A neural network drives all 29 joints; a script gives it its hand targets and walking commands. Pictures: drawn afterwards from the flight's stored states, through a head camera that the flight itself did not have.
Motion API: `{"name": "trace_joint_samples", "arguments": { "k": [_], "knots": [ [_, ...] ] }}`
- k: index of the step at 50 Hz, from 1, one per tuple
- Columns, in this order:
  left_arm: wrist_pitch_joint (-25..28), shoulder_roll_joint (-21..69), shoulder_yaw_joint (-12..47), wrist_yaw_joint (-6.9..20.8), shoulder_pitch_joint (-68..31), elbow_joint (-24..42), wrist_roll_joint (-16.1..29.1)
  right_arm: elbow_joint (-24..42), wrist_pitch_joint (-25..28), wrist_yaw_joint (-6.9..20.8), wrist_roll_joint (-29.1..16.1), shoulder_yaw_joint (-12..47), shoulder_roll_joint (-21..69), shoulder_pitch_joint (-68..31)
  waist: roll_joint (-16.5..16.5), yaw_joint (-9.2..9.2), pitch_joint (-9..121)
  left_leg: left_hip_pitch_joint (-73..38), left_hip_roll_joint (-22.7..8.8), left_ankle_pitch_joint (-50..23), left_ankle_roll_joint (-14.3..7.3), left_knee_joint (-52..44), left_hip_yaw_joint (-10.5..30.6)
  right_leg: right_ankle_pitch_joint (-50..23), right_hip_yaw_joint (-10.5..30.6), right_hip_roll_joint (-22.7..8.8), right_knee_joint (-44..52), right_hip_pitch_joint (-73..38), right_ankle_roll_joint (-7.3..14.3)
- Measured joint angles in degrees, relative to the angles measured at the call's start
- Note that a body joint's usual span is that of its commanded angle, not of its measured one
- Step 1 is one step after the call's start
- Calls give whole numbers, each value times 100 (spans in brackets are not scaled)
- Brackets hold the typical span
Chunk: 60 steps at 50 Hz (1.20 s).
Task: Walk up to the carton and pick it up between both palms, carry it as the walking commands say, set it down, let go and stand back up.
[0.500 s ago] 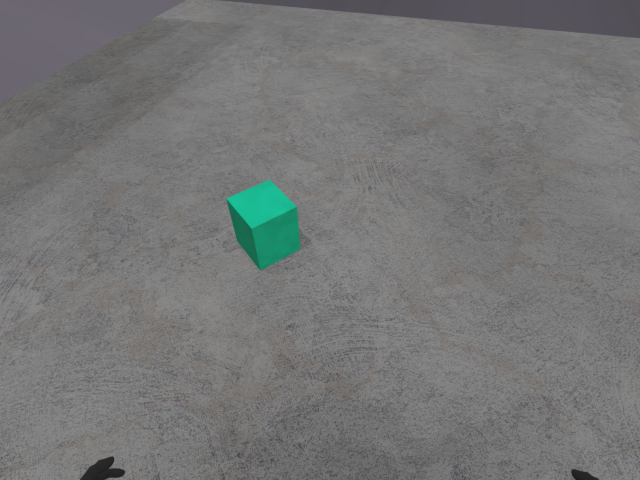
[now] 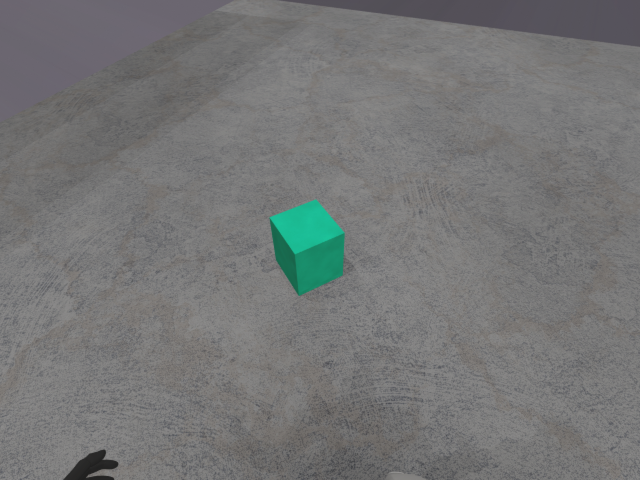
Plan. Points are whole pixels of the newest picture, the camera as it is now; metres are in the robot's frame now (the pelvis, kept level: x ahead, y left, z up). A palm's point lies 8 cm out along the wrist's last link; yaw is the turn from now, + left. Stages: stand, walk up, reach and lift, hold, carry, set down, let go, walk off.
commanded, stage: walk up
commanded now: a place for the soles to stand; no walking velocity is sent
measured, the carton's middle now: (307, 247) +1.04 +0.03 -0.64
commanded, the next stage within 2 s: none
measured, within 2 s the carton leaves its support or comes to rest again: neither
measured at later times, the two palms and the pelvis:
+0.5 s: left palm (62, 449) +0.21 +0.37 -0.10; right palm (499, 305) +0.37 -0.28 -0.05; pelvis +0.21 +0.03 -0.01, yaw +5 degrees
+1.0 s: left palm (106, 293) +0.44 +0.36 -0.06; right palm (481, 257) +0.50 -0.30 -0.09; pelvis +0.39 +0.01 +0.00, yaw +6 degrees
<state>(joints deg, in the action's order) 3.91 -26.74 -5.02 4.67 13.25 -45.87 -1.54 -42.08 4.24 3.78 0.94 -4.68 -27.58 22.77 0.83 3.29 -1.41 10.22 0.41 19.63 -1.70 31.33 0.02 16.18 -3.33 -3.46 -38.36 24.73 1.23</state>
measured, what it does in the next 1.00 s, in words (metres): walks ahead: right foot, then left foot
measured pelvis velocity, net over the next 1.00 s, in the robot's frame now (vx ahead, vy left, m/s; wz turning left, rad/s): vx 0.39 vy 0.01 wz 0.10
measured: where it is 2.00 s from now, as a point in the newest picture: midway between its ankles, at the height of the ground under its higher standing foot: (320, 372)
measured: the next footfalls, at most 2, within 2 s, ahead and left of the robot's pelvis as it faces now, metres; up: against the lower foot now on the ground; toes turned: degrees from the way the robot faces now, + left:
right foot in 0.04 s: +0.15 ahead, -0.12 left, +0.00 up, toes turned -3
left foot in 0.40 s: +0.30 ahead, +0.15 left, +0.00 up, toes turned +9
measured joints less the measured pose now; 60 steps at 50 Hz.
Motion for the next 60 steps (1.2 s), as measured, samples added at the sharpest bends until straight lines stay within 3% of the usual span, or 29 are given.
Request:
{"name": "trace_joint_samples", "arguments": {
  "k": [2,4,6,8,15,19,22,25,32,37,39,41,44,49,53,56,58,60],
  "knots": [
    [70,-40,-33,-19,12,89,4,60,-7,-13,15,9,-62,78,-107,-21,30,3,-54,346,37,366,93,-117,-43,135,414,-237,65],
    [171,-81,-69,-103,34,206,-16,36,-24,-66,-13,28,-68,25,-224,-115,25,436,-26,652,-60,1494,332,-463,-151,180,237,-244,92],
    [208,-55,-83,-158,131,285,16,-48,-49,-120,-40,67,-64,-131,-347,-224,12,974,65,586,-57,2591,524,-230,-247,188,173,-395,91],
    [213,-19,-88,-196,270,313,34,-120,-45,-112,-60,91,-63,-276,-459,-338,27,1385,-11,308,24,2897,513,-110,-334,200,410,-684,90],
    [216,-172,-105,-144,840,393,43,-75,-29,95,-26,107,49,-715,-305,-677,-42,1896,-432,-475,136,1244,-41,74,-466,60,1028,-1463,-46],
    [133,-250,-45,-108,1111,438,85,75,37,120,-19,63,47,-957,-107,-760,-106,1482,-301,-789,34,213,-348,594,-446,-123,630,-1610,-181],
    [29,-165,44,-176,1114,460,132,233,143,-10,9,9,-21,-1010,-4,-679,-174,1448,-185,-960,-65,476,-386,1049,-21,-124,-1164,-962,22],
    [-22,-97,135,-234,968,442,138,285,162,-107,-90,40,70,-889,178,-554,-196,1178,-150,-634,-62,486,-426,758,373,17,-2367,-215,58],
    [-46,27,105,-58,609,426,48,283,201,-151,-48,7,-23,-340,229,-180,-173,456,-164,-381,-33,46,-479,146,235,-252,-987,448,-37],
    [2,-38,-5,60,274,419,37,226,135,-115,-23,-19,-187,-16,47,-2,-117,173,-293,123,104,286,-448,-285,86,-94,139,127,31],
    [76,-123,-47,24,180,485,21,210,109,-132,-7,4,-218,79,-64,-10,-92,285,-410,478,57,839,-369,-525,52,62,345,-78,63],
    [141,-158,-66,-50,128,564,57,106,55,-180,-29,62,-155,1,-150,-83,-107,749,-345,739,-30,1981,-118,-462,10,119,60,-42,39],
    [134,-99,-42,-139,194,635,131,-15,35,-219,-61,151,-83,-143,-296,-216,-121,1369,-287,500,5,2823,12,-225,-52,153,191,-319,68],
    [79,-135,-17,-128,508,656,87,-105,54,-110,-24,181,53,-281,-258,-449,-90,1691,-417,206,79,1691,-297,-95,-79,116,519,-759,50],
    [-9,-229,10,-79,772,633,85,-71,125,-69,8,134,65,-356,-81,-553,-70,1362,-282,-348,41,493,-461,354,-47,26,207,-901,37],
    [-110,-180,48,-137,821,563,88,26,234,-157,33,70,-16,-356,62,-490,-38,1335,-195,-694,-49,626,-484,1020,238,69,-1119,-468,122],
    [-143,-122,111,-189,750,465,82,75,251,-215,-5,64,-8,-357,174,-412,-55,1193,-205,-490,-57,678,-519,872,458,172,-1941,-74,67],
    [-126,-71,150,-188,669,398,78,99,255,-255,-20,62,-7,-320,267,-314,-70,951,-212,-420,-15,498,-532,654,463,103,-2059,182,-3]
  ]
}}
